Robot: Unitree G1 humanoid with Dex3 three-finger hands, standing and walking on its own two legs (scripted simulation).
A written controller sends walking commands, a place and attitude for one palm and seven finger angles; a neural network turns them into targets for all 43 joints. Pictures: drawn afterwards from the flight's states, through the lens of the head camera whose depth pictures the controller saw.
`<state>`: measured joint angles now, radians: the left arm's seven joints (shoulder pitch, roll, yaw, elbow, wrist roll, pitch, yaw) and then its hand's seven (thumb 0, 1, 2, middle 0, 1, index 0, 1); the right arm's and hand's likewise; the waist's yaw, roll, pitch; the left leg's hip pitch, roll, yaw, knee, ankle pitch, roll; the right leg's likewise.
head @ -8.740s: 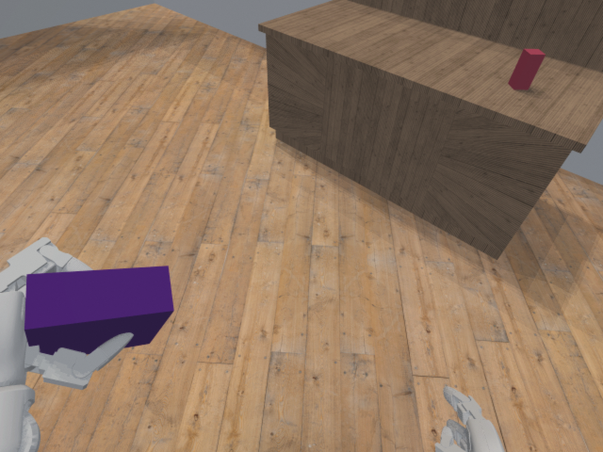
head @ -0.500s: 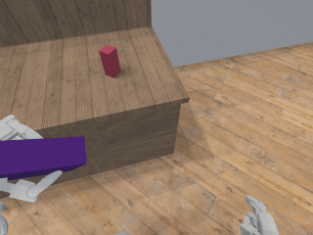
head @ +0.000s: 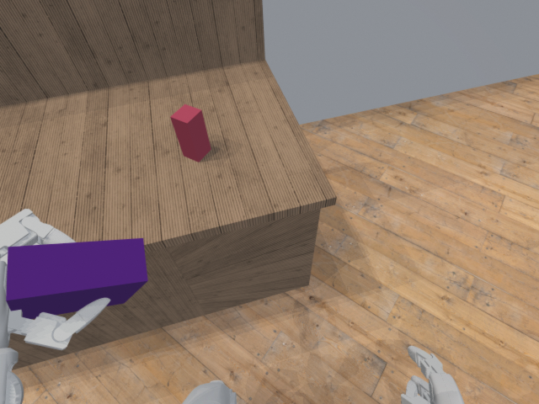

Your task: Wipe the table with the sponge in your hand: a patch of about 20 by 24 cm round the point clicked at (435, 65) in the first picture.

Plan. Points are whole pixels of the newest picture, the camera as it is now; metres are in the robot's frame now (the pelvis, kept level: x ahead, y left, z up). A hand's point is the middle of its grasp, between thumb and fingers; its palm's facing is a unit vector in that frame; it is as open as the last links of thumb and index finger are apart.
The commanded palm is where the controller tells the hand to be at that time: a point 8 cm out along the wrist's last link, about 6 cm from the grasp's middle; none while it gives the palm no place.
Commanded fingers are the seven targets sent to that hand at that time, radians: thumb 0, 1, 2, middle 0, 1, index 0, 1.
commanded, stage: take the last steps up to it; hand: left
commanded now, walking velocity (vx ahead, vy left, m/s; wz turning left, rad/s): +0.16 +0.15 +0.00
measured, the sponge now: (96, 278) +0.23 +0.20 +0.14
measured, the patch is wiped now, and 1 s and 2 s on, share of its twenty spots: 0.00 0.00 0.00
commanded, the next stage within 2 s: come to a stop and stand still in 0.06 s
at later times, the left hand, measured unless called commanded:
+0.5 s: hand (50, 250) +0.25 +0.26 +0.16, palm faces +0.35 -0.83 -0.43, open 9.2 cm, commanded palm +0.21 +0.30 +0.17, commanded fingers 0.00 0.10 1.30 -1.20 -1.60 -1.20 -1.60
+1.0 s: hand out of the picture +0.24 +0.33 +0.14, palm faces +0.34 -0.86 -0.39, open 9.2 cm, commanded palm +0.19 +0.35 +0.17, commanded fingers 0.00 0.10 1.30 -1.20 -1.60 -1.20 -1.60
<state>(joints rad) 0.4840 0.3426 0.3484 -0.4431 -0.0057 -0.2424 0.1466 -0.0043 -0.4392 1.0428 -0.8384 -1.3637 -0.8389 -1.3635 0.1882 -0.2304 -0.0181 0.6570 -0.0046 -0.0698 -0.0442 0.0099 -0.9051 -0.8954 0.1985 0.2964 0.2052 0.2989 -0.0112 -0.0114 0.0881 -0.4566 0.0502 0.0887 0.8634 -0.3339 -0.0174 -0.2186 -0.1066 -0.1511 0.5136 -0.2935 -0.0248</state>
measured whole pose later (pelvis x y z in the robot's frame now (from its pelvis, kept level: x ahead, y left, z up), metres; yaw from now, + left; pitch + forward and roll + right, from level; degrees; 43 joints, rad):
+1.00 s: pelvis +0.01 +0.08 +0.00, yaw -3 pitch -2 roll -1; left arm 0.40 0.40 0.36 -0.39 -0.02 -0.24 0.09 0.00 -0.43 1.04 -0.83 -1.37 -0.83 -1.37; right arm 0.25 -0.20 0.01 0.58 0.00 -0.17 -0.04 0.01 -0.90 -0.90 0.20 0.30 0.20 0.30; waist 0.04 -0.06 0.06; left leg -0.22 -0.04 0.05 0.47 -0.21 0.06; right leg -0.24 -0.02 -0.05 0.45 -0.18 0.00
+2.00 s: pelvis +0.02 +0.08 +0.00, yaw -4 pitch -2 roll -2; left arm 0.41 0.35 0.33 -0.42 -0.01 -0.21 0.11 0.00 -0.43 1.04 -0.82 -1.38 -0.82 -1.38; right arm 0.21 -0.20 0.03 0.58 -0.02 -0.12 -0.03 0.01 -0.90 -0.90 0.20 0.30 0.21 0.30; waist 0.03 -0.01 0.04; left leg -0.21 -0.02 0.05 0.46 -0.22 0.07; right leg -0.20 0.00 -0.05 0.38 -0.15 0.01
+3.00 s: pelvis +0.11 +0.20 -0.03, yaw -5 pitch -2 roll +0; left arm 0.47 0.40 0.41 -0.55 -0.03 -0.22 0.12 0.00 -0.43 1.05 -0.82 -1.38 -0.82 -1.38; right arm 0.17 -0.21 -0.01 0.59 0.02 -0.11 -0.01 0.01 -0.91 -0.90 0.20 0.30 0.20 0.30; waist -0.02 -0.02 0.09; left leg -0.38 0.01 0.02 0.73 -0.32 0.01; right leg -0.27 -0.12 -0.01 0.70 -0.40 0.08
